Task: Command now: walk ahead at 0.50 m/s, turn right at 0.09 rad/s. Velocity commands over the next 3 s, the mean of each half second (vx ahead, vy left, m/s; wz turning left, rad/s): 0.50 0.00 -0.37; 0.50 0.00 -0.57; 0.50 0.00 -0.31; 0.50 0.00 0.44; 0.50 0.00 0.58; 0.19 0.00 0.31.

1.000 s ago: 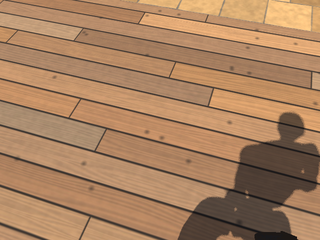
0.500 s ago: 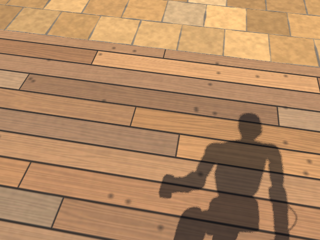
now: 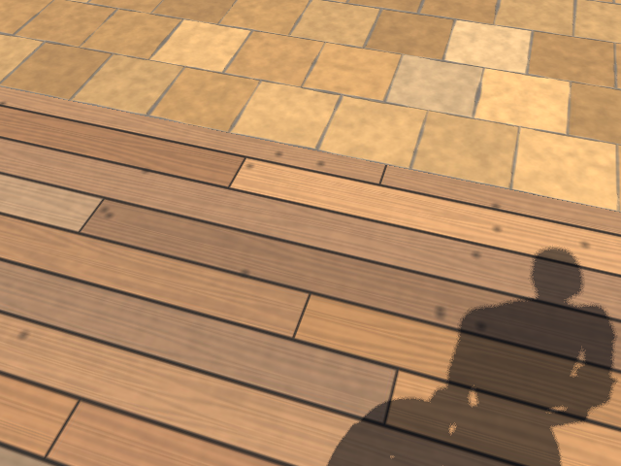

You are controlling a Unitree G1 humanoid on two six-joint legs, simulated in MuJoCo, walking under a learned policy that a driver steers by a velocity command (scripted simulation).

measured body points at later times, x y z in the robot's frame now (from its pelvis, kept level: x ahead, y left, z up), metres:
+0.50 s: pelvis +0.26 +0.04 +0.00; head +0.28 +0.04 +0.45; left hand +0.43 +0.26 -0.13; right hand +0.18 -0.20 -0.14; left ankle +0.23 +0.11 -0.75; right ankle +0.33 -0.13 -0.67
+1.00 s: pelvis +0.49 -0.09 +0.00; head +0.51 -0.12 +0.45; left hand +0.64 +0.14 -0.13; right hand +0.49 -0.38 -0.12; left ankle +0.66 +0.03 -0.67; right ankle +0.45 -0.11 -0.75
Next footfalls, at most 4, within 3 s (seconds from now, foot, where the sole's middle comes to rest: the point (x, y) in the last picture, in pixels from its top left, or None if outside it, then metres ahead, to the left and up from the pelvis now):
0.16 left None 0.27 0.11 -0.78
0.72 right None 0.48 -0.12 -0.78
1.28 left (419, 321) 0.85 -0.18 -0.78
1.76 right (535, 308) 0.90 -0.47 -0.78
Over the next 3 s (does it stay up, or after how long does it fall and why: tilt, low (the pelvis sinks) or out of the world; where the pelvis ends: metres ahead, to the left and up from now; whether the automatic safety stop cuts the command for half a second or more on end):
stays up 1.35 -0.45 -0.01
